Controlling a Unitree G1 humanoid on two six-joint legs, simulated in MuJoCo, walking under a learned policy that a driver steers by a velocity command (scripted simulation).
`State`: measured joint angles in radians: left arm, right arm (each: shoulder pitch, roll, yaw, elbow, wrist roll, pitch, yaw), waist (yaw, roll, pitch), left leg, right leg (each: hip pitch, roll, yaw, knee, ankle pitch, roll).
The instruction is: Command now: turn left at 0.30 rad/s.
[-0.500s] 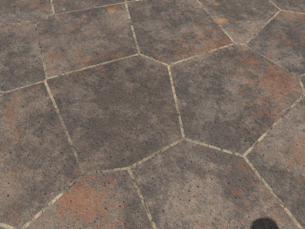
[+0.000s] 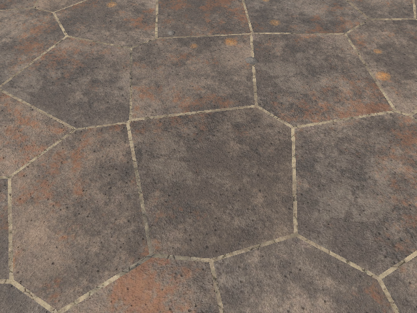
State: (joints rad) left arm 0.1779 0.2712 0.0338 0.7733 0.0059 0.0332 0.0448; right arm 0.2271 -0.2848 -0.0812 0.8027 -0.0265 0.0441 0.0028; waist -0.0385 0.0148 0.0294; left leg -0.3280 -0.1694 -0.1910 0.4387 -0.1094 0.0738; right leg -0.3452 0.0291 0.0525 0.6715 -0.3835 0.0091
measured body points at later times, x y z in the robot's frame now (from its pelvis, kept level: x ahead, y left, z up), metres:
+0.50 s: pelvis +0.10 +0.00 +0.00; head +0.12 +0.00 +0.45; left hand +0.05 +0.27 -0.13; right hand +0.28 -0.25 -0.10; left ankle +0.14 +0.10 -0.74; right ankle +0.01 -0.12 -0.74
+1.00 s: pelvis +0.33 -0.06 -0.03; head +0.37 -0.08 +0.42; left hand +0.61 +0.08 -0.12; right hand +0.20 -0.29 -0.17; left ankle +0.15 +0.10 -0.70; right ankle +0.41 -0.15 -0.74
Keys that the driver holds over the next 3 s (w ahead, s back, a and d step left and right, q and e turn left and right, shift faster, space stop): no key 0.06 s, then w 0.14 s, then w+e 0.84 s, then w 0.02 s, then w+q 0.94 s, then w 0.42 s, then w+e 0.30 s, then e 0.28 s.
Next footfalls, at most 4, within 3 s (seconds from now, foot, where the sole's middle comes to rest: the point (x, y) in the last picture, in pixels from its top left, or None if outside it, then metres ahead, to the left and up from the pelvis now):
0.04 right None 0.05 -0.11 -0.77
0.50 left None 0.18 0.10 -0.77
0.98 right None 0.44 -0.17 -0.77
1.56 left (253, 225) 0.78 -0.15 -0.77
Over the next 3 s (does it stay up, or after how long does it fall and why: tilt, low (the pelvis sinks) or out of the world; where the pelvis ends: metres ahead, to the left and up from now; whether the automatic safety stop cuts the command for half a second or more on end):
stays up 1.35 -0.21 -0.02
